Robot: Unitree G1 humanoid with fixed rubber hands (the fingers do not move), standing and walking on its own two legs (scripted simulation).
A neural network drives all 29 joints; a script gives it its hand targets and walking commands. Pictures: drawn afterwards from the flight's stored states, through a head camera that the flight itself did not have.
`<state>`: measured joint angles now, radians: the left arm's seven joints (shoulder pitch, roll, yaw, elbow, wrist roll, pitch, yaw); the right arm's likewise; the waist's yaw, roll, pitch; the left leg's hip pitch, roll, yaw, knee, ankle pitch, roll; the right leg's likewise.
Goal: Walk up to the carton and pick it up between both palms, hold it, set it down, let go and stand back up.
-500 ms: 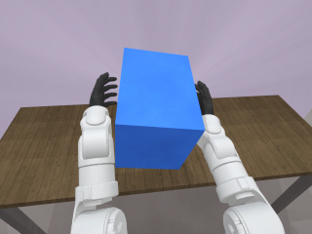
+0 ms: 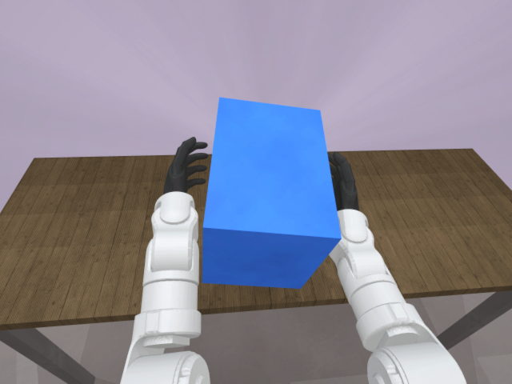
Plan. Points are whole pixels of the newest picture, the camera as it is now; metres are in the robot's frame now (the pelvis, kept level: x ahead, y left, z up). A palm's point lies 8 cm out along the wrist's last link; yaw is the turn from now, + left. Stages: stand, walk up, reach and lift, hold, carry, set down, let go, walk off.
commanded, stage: set down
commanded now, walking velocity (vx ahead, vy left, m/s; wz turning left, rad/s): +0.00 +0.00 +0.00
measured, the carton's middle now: (261, 196) +0.38 +0.01 +0.10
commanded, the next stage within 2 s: none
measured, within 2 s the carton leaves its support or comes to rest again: neither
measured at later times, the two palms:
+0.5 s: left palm (186, 202) +0.37 +0.13 +0.10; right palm (341, 212) +0.36 -0.13 +0.08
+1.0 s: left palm (193, 214) +0.38 +0.12 +0.06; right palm (338, 217) +0.38 -0.13 +0.05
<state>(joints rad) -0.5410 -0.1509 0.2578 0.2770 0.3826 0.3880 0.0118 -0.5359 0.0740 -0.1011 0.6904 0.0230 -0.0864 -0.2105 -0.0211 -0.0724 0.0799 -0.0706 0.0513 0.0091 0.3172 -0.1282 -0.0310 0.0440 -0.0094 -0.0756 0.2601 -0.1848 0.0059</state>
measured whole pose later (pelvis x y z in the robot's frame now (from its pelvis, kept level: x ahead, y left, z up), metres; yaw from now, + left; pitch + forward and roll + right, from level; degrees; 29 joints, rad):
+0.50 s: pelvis +0.01 +0.00 +0.00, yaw +0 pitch -4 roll -1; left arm -0.53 -0.17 0.31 0.43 0.38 0.26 0.03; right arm -0.53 0.09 -0.18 0.80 -0.06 -0.16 -0.18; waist 0.00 -0.05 0.06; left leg -0.12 0.06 0.01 0.31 -0.13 -0.04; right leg 0.00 0.00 -0.07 0.24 -0.18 0.00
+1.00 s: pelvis +0.01 -0.01 +0.00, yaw -2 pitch +2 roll -1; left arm -0.60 -0.17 0.43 0.71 0.40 0.05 0.04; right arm -0.61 0.13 -0.41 0.94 -0.26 -0.25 -0.13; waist 0.03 -0.03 0.00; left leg -0.22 0.07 0.04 0.28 -0.10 -0.04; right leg -0.13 0.01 -0.05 0.24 -0.16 -0.01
